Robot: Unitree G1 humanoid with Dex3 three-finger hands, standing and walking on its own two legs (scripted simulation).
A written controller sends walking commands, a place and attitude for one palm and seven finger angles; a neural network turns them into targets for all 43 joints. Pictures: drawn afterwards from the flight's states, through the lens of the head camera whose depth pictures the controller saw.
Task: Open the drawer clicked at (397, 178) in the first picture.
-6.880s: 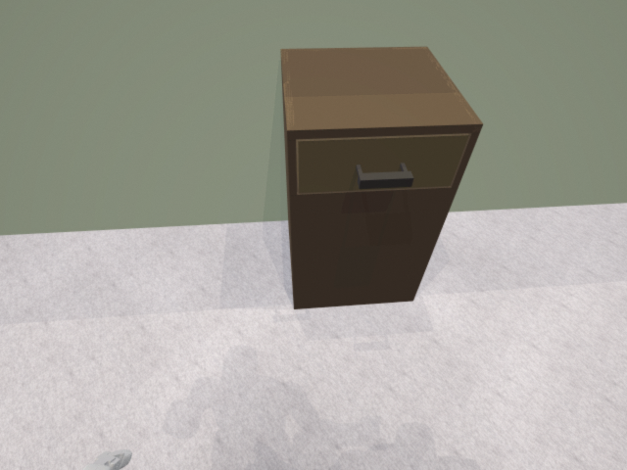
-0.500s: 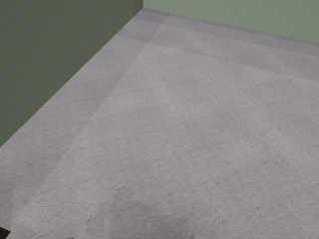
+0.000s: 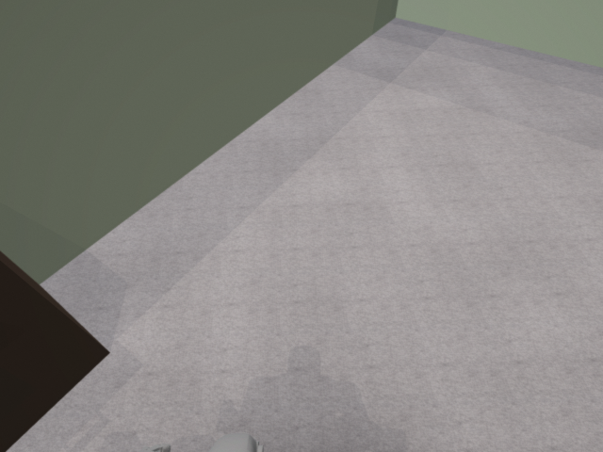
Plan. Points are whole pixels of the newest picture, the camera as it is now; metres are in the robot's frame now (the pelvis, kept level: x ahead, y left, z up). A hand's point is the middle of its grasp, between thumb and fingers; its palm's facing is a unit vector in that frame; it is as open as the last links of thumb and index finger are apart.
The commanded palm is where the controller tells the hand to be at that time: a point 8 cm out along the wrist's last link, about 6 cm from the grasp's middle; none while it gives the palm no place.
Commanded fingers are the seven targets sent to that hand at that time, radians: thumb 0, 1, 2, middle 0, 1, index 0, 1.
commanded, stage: turn to face it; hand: left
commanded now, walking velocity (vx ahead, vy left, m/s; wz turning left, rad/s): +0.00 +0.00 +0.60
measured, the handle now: out of the picture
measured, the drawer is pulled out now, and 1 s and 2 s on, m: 0.00 0.00 0.00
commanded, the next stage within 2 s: take the last steps up to it in 1.56 s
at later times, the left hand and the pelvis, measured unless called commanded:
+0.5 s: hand out of the picture +0.02 +0.27 -0.16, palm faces +0.29 -0.92 -0.26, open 7.4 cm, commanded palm none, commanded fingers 0.00 0.90 0.90 -0.20 -0.30 -0.20 -0.30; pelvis -0.02 +0.03 +0.00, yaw +16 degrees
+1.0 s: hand out of the picture -0.10 +0.19 -0.16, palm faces +0.58 -0.78 -0.25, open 7.4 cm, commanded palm none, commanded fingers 0.00 0.90 0.90 -0.20 -0.30 -0.20 -0.30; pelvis -0.04 +0.00 +0.00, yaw +36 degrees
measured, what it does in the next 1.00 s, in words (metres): steps on the spot, turning left: left foot, then right foot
